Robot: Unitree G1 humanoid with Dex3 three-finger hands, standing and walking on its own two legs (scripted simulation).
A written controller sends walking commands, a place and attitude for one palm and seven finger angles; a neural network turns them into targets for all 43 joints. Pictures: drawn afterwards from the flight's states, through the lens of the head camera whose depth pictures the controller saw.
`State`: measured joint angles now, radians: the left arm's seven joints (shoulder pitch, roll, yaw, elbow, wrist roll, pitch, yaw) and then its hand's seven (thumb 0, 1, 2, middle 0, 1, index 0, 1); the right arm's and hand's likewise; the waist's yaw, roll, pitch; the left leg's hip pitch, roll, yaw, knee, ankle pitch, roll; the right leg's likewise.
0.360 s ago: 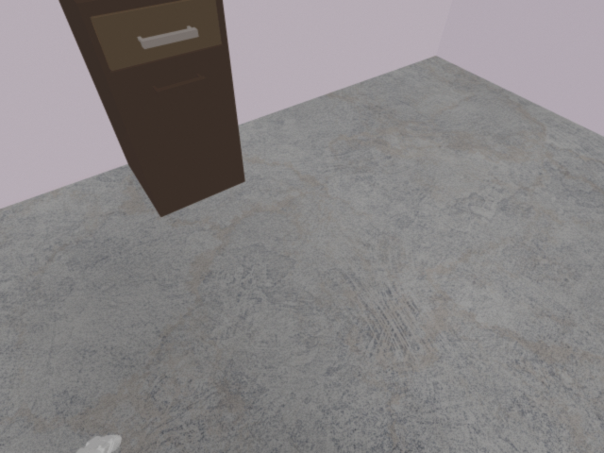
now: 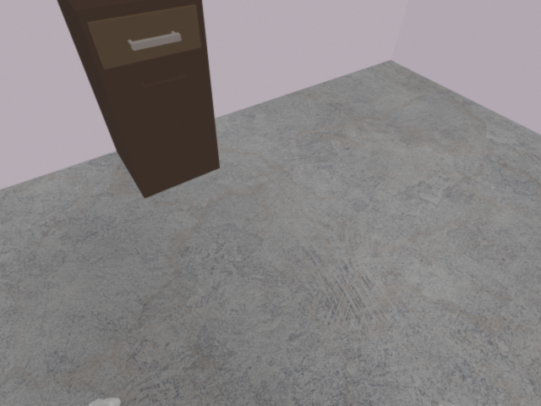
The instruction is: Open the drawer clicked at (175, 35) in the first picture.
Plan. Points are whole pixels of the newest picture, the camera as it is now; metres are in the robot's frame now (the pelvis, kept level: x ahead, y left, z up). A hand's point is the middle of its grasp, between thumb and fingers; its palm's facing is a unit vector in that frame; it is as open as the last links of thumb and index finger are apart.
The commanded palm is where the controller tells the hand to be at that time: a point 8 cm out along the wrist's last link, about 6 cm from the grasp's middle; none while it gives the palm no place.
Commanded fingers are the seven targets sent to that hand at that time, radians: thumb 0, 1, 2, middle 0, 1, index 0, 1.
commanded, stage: stand and wait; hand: left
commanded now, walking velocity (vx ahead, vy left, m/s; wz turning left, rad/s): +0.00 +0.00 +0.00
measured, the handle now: (154, 39) +1.28 +0.51 -0.02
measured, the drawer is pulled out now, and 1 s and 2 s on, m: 0.00 0.00 0.00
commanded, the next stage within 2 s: look at it before walking up in 0.68 s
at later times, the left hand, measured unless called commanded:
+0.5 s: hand out of the picture +0.05 +0.24 -0.15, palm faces -0.02 -0.95 -0.33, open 7.4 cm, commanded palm none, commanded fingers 0.00 0.90 0.90 -0.20 -0.30 -0.20 -0.30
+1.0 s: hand out of the picture +0.04 +0.23 -0.15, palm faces -0.03 -0.95 -0.32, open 7.4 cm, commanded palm none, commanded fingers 0.00 0.90 0.90 -0.20 -0.30 -0.20 -0.30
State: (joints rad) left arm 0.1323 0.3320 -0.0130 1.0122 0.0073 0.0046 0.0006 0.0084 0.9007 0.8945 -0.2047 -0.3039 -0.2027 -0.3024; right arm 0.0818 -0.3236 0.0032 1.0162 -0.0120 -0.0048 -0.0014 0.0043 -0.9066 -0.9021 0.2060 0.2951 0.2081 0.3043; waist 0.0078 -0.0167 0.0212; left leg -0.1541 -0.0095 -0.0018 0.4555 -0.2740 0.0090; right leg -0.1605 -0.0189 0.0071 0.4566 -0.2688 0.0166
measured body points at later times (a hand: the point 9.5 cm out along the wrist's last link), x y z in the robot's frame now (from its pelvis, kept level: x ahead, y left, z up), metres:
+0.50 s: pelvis -0.02 -0.01 +0.00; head -0.02 +0.00 +0.45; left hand +0.05 +0.29 -0.13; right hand +0.05 -0.30 -0.13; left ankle -0.02 +0.11 -0.74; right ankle -0.01 -0.13 -0.74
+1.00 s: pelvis -0.02 -0.01 +0.01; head -0.02 -0.01 +0.46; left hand +0.05 +0.28 -0.13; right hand +0.05 -0.30 -0.13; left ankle -0.02 +0.11 -0.74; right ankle -0.01 -0.13 -0.74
